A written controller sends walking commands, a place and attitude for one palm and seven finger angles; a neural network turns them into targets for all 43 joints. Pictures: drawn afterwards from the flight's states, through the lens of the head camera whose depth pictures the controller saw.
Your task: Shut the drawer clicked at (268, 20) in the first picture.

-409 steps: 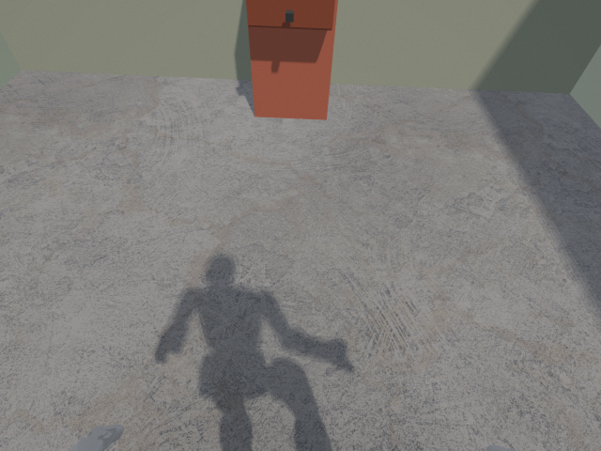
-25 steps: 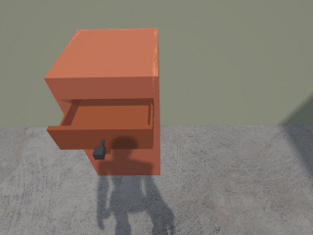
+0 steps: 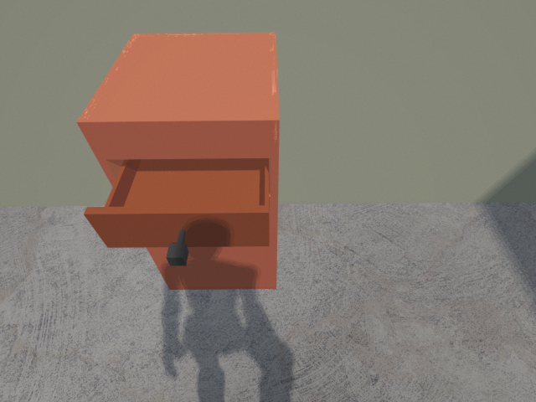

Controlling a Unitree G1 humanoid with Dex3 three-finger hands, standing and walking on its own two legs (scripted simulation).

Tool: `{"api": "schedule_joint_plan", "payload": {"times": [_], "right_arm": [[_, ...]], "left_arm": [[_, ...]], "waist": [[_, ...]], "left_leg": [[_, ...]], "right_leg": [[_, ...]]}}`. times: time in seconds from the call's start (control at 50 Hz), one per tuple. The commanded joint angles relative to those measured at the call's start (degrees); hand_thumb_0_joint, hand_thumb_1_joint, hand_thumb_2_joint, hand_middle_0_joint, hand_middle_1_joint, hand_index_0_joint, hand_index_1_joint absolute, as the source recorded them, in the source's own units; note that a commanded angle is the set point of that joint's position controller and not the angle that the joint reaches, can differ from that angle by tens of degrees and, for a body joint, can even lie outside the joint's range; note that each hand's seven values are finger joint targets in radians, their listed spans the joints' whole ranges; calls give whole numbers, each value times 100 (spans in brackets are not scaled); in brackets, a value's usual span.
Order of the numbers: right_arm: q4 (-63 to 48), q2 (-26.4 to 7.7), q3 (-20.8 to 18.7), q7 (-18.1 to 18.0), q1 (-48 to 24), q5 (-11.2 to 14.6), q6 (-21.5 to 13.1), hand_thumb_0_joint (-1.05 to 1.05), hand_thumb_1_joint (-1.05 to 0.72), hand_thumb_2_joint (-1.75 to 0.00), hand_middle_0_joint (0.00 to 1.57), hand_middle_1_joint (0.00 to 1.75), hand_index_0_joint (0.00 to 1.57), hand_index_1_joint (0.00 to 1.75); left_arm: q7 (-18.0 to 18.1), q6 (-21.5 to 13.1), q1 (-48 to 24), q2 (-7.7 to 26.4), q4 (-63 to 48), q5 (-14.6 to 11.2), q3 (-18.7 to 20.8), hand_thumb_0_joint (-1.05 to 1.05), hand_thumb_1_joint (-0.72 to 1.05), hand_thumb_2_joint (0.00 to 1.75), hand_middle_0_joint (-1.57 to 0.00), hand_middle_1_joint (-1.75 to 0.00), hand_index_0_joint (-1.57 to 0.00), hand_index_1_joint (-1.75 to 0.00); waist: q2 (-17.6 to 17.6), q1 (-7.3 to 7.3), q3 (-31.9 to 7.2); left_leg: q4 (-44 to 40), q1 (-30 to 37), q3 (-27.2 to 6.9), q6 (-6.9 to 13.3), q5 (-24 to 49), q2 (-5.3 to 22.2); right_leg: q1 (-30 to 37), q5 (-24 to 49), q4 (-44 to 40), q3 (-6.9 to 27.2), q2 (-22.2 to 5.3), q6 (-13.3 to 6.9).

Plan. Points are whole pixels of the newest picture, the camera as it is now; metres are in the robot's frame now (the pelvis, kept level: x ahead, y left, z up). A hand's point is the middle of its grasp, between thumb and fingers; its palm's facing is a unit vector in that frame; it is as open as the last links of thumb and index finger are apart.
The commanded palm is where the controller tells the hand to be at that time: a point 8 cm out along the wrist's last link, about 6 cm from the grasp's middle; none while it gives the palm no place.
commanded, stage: raise the hand and make a fist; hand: left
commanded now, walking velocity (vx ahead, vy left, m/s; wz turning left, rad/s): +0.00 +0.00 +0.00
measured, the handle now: (179, 246) +0.43 +0.23 -0.12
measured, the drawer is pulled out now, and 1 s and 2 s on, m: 0.16 0.16 0.16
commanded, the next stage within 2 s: bring the fist close to the handle in 1.86 s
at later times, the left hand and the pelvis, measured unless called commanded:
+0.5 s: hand out of the picture +0.13 +0.16 -0.08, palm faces +0.12 -0.99 -0.05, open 5.3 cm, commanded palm +0.14 +0.21 -0.05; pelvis -0.07 +0.01 -0.10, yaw +3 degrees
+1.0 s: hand (160, 343) +0.20 +0.18 -0.03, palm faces +0.09 -0.99 -0.08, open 3.2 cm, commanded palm +0.18 +0.23 -0.04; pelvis -0.07 +0.02 -0.09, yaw +2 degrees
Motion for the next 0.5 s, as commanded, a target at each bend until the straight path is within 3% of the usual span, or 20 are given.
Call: {"api": "schedule_joint_plan", "payload": {"times": [0.0,0.02,0.04,0.08,0.12,0.16,0.18,0.2,0.22,0.24,0.26,0.3,0.32,0.38,0.4,0.48], "right_arm": [[-1739,-1349,-302,-359,-773,188,-1634,0,-90,-90,20,30,20,30],[-1633,-1050,-304,-297,-550,263,-1646,0,-90,-90,20,30,20,30],[-2069,-1204,-327,-315,-569,318,-1684,0,-90,-90,20,30,20,30],[-2286,-1467,-372,-391,-629,220,-1941,0,-90,-90,20,30,20,30],[-2591,-1473,-456,-299,-491,65,-2037,0,-90,-90,20,30,20,30],[-2883,-1422,-562,-167,-720,-6,-2074,0,-90,-90,20,30,20,30],[-3044,-1403,-597,-74,-866,-26,-2075,0,-90,-90,20,30,20,30],[-3177,-1384,-647,54,-931,-9,-2023,0,-90,-90,20,30,20,30],[-3345,-1384,-643,174,-1039,-30,-1951,0,-90,-90,20,30,20,30],[-3481,-1391,-665,268,-1213,-76,-1864,0,-90,-90,20,30,20,30],[-3647,-1353,-699,327,-1243,-94,-1725,0,-90,-90,20,30,20,30],[-4024,-1316,-697,365,-1367,-107,-1372,0,-90,-90,20,30,20,30],[-4371,-1276,-632,390,-1517,-74,-1229,0,-90,-90,20,30,20,30],[-4703,-1168,-564,333,-1375,-37,-961,0,-90,-90,20,30,20,30],[-4688,-1152,-548,290,-1228,-42,-913,0,-90,-90,20,30,20,30],[-4505,-1147,-415,83,-1046,-84,-1077,0,-90,-90,20,30,20,30]], "left_arm": [[593,-1129,-1481,1212,-6215,-619,224,0,90,90,-26,-37,-26,-37],[564,-493,314,-16,-4533,-555,-358,0,90,90,-28,-39,-28,-39],[423,-569,-541,-265,-5718,-761,-679,0,90,90,-30,-41,-30,-41],[238,-1064,-336,-161,-5974,-758,-790,0,90,90,-34,-45,-34,-45],[61,-1452,-334,-369,-5558,-578,-842,0,90,90,-38,-50,-38,-50],[-305,-2024,624,-566,-4863,-672,-618,0,90,90,-42,-54,-42,-54],[-550,-2375,1111,-524,-4857,-781,-449,0,90,90,-44,-56,-44,-56],[-820,-2676,1638,-286,-4800,-839,-90,0,90,90,-46,-58,-46,-58],[-1108,-3020,1702,-231,-5014,-972,40,0,90,90,-48,-60,-48,-60],[-1320,-3401,1364,49,-5220,-999,306,0,90,90,-50,-62,-50,-62],[-1334,-3585,1393,342,-5305,-882,654,0,90,90,-52,-65,-52,-65],[-990,-3431,1014,742,-5637,-507,859,0,90,90,-56,-69,-56,-69],[-825,-3267,632,426,-6031,-337,384,0,90,90,-58,-71,-58,-71],[-333,-3077,-416,279,-6902,-153,62,0,90,90,-64,-78,-64,-78],[-228,-3136,-979,312,-7342,-198,69,0,90,90,-66,-80,-66,-80],[-402,-3635,-2019,192,-8258,-497,-302,0,90,90,-74,-88,-74,-88]], "waist": [[1639,-168,-1752],[716,-228,-983],[-84,-291,-509],[-1078,-469,-623],[-1646,-589,-710],[-2083,-192,-632],[-2068,36,-825],[-1529,354,-1056],[-1167,456,-1436],[-713,491,-1599],[-277,585,-1862],[292,660,-1776],[302,564,-1724],[453,263,-2002],[114,46,-2132],[312,-373,-2580]], "left_leg": [[-82,933,-58,271,2220,-90],[-57,313,-192,345,1995,12],[66,-46,-381,396,1903,41],[608,-248,-352,485,1265,-126],[1131,-880,-459,413,873,-286],[1523,-1887,-495,256,362,-291],[1689,-2209,-459,197,295,-300],[1812,-2333,-383,119,535,-344],[2063,-2460,-290,66,731,-399],[2371,-2740,-227,15,768,-437],[2579,-2880,-114,35,789,-451],[2724,-3218,-4,89,454,-488],[2741,-3266,-6,120,217,-501],[2978,-3233,-158,224,-209,-442],[3078,-3309,-299,268,-415,-374],[3440,-3073,-533,330,-570,-220]], "right_leg": [[-366,1639,99,417,-394,80],[-591,1500,145,166,-415,169],[-724,1748,275,77,-405,249],[-1530,1519,437,46,-394,412],[-2267,1050,869,-39,-364,454],[-2675,500,1336,-66,-357,419],[-2632,570,1598,-40,-342,392],[-2391,1015,1948,-15,-338,280],[-2317,1470,2350,-25,-346,220],[-2510,1689,2719,28,-364,169],[-2581,1633,2989,87,-357,102],[-2869,1083,3186,232,-349,18],[-3056,766,3227,260,-341,5],[-3511,216,3211,343,-273,34],[-3697,-62,3213,333,-219,84],[-4007,-518,3129,356,-156,157]]}}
